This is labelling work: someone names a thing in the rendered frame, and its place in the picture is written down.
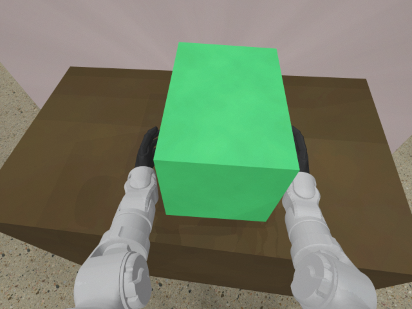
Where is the left robot hand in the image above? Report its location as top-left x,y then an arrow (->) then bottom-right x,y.
135,126 -> 160,168

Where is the robot left upper arm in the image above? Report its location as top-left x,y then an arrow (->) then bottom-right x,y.
66,251 -> 152,309

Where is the carton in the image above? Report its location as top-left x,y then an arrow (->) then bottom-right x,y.
153,42 -> 300,222

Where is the left robot forearm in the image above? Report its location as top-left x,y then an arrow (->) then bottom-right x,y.
73,166 -> 158,302

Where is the robot right upper arm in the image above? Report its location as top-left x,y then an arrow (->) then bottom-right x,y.
291,252 -> 377,309

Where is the right robot hand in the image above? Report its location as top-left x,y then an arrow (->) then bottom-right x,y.
292,126 -> 310,174

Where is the right robot forearm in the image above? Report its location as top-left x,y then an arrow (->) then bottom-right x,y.
282,172 -> 360,271

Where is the pedestal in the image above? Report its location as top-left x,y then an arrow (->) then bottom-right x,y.
0,66 -> 412,296

